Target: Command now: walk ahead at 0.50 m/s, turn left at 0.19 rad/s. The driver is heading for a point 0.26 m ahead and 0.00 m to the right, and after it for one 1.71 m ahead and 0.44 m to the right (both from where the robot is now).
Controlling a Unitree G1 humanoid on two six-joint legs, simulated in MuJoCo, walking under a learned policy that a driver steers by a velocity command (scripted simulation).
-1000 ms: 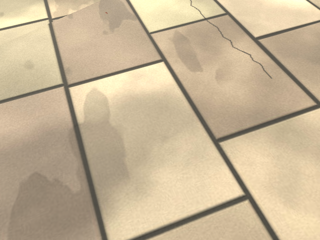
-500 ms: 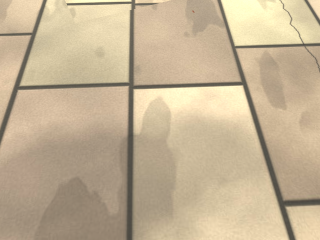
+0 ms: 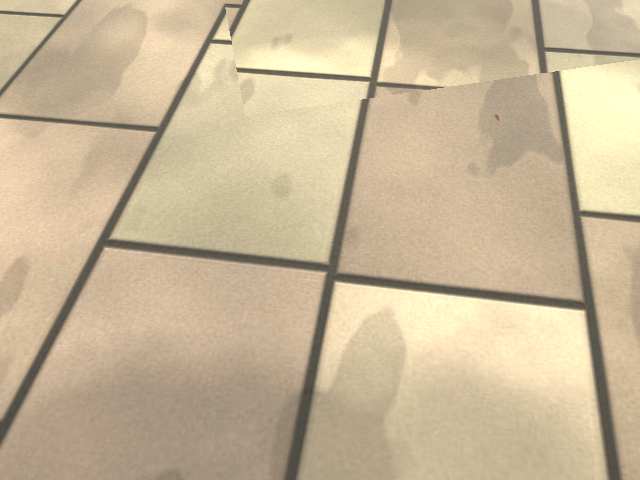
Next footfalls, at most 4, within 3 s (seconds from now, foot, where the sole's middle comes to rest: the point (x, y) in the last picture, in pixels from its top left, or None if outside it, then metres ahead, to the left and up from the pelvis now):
0.36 left None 0.36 0.15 -0.77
0.80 right None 0.34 -0.12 -0.77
1.28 left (340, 433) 0.60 0.01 -0.77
1.78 right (500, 362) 0.76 -0.36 -0.77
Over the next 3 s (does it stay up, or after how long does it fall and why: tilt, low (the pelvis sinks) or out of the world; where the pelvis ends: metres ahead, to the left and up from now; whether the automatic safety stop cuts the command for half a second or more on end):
stays up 1.35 -0.39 0.01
